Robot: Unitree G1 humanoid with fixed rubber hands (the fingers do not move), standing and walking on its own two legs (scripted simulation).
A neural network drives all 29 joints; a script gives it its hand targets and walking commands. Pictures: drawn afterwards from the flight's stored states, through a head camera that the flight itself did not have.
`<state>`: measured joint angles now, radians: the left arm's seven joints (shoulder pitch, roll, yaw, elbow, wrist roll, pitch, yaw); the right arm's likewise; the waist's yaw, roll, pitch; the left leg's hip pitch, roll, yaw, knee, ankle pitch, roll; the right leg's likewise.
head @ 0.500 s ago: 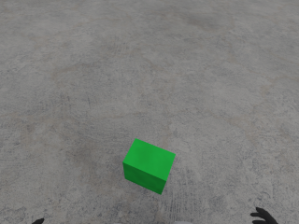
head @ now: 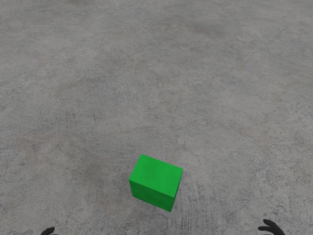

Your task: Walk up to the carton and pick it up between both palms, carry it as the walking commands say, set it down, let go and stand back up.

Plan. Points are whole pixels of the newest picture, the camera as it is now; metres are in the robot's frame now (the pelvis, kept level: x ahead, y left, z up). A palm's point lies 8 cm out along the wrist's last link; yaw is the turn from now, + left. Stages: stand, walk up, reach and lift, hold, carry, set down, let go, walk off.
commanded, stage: walk up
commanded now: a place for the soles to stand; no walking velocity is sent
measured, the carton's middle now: (156, 183) +0.49 +0.00 -0.64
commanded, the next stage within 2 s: none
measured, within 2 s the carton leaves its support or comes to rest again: neither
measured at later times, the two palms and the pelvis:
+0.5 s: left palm out of the picture +0.07 +0.44 -0.08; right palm out of the picture +0.13 -0.29 -0.10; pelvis +0.03 +0.06 -0.02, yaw -4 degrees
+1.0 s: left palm (13, 169) +0.34 +0.47 -0.10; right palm out of the picture +0.15 -0.16 -0.13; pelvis +0.15 +0.17 -0.03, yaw -17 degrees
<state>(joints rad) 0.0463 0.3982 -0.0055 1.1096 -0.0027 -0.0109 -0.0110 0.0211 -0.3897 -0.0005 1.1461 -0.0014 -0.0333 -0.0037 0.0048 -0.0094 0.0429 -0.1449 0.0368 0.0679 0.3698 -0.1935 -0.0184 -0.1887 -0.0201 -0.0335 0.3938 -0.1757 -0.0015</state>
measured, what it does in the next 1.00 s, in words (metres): steps to the left, turning right: left foot, then right foot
